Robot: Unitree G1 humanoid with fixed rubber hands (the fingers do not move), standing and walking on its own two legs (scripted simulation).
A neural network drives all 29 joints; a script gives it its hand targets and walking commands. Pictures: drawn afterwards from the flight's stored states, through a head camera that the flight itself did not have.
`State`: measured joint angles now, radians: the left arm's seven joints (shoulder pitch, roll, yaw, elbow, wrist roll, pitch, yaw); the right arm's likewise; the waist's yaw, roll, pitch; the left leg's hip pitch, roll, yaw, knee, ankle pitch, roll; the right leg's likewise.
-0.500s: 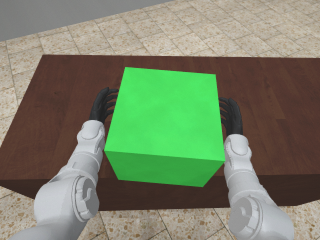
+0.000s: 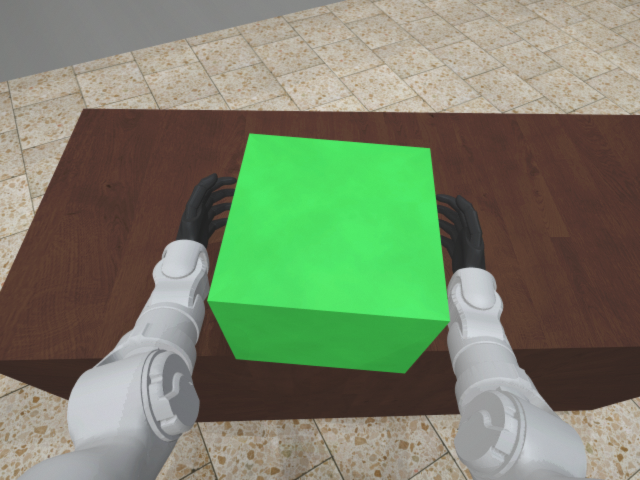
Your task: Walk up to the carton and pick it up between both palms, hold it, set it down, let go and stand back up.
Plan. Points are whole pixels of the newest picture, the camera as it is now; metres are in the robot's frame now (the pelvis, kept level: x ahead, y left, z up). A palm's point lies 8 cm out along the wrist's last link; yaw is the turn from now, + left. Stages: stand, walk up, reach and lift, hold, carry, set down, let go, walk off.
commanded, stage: set down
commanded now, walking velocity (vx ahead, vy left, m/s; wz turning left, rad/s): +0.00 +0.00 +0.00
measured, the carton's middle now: (329, 257) +0.43 -0.01 -0.04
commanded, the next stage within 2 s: none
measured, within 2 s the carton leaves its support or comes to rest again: neither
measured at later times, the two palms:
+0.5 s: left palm (190, 226) +0.45 +0.19 +0.02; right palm (470, 270) +0.39 -0.20 -0.01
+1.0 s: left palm (140, 281) +0.37 +0.24 +0.01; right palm (518, 311) +0.33 -0.25 -0.01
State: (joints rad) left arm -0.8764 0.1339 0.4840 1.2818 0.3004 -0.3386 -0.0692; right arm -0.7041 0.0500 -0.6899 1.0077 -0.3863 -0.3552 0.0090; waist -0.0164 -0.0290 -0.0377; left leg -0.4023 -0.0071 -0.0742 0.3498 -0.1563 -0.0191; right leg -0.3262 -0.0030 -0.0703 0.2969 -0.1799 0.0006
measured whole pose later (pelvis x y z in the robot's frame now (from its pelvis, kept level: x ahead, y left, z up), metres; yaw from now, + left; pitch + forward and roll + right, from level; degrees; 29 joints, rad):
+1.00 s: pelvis -0.05 +0.01 -0.03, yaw -1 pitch +22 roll -2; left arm -0.88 0.38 -0.20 1.52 -0.47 -0.46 -0.04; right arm -0.74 -0.34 0.15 1.32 0.41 -0.38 0.03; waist -0.04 0.03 -0.23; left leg -0.81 0.00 -0.07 0.63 -0.19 -0.02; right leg -0.74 0.00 -0.07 0.58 -0.22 0.00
